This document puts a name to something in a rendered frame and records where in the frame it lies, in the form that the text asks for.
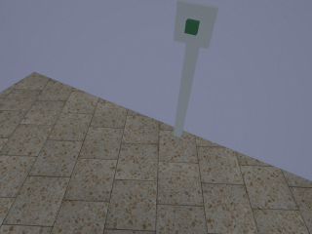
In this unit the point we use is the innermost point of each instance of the button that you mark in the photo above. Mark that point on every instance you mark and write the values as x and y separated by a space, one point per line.
191 26

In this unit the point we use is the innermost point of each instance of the panel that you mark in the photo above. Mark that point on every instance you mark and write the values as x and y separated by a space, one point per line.
206 15

